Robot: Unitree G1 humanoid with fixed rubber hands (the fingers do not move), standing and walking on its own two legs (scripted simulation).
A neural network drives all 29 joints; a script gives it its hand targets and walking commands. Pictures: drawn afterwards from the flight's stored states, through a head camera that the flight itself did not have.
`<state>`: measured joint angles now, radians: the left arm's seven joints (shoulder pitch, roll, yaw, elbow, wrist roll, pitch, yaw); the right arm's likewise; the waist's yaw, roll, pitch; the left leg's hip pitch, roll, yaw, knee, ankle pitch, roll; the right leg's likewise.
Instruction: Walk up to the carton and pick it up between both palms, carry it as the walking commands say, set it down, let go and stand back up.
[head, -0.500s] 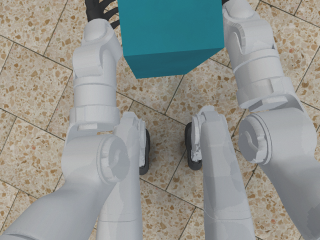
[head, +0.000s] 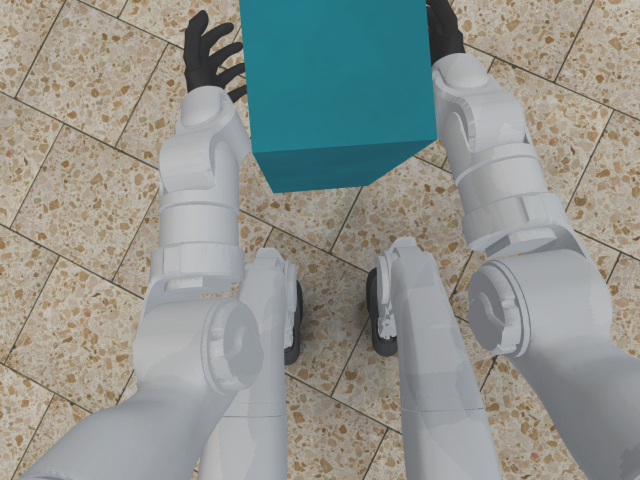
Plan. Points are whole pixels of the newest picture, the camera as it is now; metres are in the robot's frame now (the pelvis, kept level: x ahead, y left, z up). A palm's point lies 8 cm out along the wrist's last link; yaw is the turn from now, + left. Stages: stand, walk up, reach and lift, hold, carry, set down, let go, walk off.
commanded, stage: reach and lift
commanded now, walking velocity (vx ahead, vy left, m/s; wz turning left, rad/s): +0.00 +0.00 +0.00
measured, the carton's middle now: (320, 74) +0.54 +0.00 -0.10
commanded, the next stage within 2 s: none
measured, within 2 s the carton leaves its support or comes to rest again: neither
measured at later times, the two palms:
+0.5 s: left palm (182, 85) +0.47 +0.11 +0.04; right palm (471, 50) +0.48 -0.12 +0.03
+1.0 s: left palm (107, 60) +0.44 +0.12 +0.13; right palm (521, 19) +0.45 -0.12 +0.12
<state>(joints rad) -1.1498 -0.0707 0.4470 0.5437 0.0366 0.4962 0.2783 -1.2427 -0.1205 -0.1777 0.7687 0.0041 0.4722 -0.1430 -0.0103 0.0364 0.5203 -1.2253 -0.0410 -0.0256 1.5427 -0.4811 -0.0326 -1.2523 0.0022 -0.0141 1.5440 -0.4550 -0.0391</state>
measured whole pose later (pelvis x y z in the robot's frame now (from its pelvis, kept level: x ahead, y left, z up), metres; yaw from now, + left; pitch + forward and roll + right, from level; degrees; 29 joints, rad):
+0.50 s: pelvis +0.00 +0.00 +0.05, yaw +0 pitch +4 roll +1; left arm -1.04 -0.10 0.43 0.56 0.05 0.49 0.27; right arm -1.11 -0.08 -0.18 0.75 0.00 0.47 -0.15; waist -0.01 0.03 0.47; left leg -0.98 -0.04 -0.03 1.33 -0.42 -0.03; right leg -1.01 0.00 -0.01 1.34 -0.40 -0.04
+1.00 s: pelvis +0.07 +0.00 +0.13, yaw +0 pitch +5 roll +1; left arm -0.67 -0.22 0.48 0.60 0.19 0.47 0.19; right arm -0.72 0.09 -0.27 0.76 -0.13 0.46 -0.13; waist -0.01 0.03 0.11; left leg -0.68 -0.04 -0.05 0.99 -0.39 -0.02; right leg -0.70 0.00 -0.01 1.00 -0.38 -0.03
